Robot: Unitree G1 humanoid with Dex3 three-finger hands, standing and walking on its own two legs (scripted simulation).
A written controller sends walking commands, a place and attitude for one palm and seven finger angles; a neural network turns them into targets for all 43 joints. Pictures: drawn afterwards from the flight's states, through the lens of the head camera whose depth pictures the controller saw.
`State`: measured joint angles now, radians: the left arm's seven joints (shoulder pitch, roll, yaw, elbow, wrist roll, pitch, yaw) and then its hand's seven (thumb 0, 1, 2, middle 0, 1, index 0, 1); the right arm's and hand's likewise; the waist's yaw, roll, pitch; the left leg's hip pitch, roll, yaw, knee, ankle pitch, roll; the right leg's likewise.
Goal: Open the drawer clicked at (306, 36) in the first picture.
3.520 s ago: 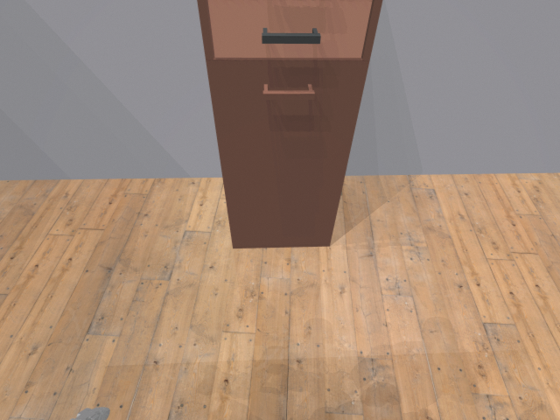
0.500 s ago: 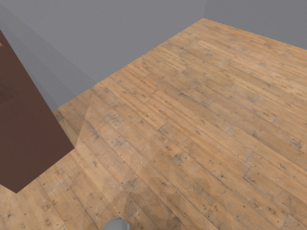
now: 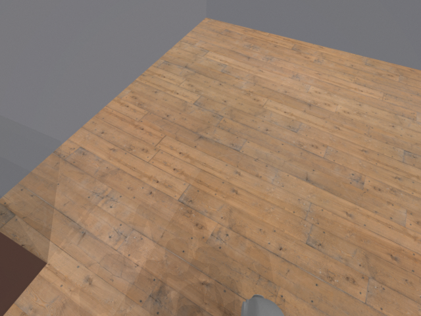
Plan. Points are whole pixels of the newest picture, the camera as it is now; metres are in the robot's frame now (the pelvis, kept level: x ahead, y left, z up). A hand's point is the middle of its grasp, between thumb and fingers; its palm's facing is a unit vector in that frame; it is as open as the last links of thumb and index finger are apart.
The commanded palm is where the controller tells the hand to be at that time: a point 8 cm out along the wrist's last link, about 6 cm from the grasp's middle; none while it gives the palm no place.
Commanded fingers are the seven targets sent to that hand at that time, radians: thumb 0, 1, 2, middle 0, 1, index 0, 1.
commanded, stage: turn to face it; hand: left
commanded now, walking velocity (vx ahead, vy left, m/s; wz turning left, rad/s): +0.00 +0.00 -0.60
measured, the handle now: out of the picture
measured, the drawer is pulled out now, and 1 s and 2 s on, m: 0.00 0.00 0.00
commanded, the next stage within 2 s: none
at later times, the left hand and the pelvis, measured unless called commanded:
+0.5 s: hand (146, 289) +0.20 +0.16 -0.18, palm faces +0.12 -0.98 -0.13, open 7.3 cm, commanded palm none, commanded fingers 0.00 0.90 0.90 -0.20 -0.30 -0.20 -0.30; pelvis +0.10 -0.01 -0.02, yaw +6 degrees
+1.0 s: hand out of the picture +0.13 +0.20 -0.16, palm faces +0.39 -0.88 -0.27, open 7.4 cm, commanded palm none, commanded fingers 0.00 0.90 0.90 -0.20 -0.30 -0.20 -0.30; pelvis +0.11 -0.03 -0.01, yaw +22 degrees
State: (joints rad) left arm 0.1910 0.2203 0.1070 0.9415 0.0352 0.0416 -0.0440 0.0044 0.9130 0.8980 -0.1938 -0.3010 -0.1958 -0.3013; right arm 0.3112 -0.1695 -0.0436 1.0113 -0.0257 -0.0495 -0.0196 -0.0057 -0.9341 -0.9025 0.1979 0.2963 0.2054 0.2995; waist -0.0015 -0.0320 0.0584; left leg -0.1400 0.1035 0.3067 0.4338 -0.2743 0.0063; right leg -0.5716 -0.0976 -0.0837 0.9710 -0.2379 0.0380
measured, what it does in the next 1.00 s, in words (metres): walks ahead, turning left: right foot, then left foot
